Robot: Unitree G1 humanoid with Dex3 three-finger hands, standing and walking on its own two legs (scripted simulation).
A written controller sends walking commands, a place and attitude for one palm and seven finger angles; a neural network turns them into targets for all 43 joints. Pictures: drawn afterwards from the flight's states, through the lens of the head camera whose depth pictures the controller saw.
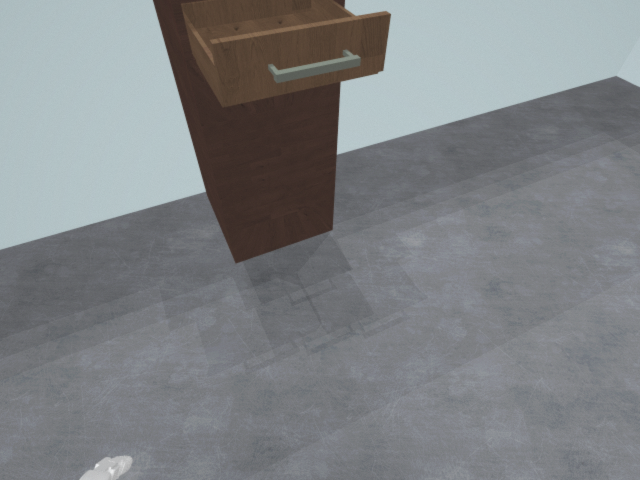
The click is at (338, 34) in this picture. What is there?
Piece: drawer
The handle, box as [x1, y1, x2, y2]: [268, 50, 360, 82]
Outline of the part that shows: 360,58 357,55 353,55 347,50 343,50 343,55 345,56 342,58 281,70 277,70 272,64 269,64 268,69 273,74 275,81 280,82 359,65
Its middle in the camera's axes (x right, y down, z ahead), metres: -0.01 -0.36 +0.80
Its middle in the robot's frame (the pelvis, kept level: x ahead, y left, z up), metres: +0.86 +0.06 +0.12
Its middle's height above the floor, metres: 0.88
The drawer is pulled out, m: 0.25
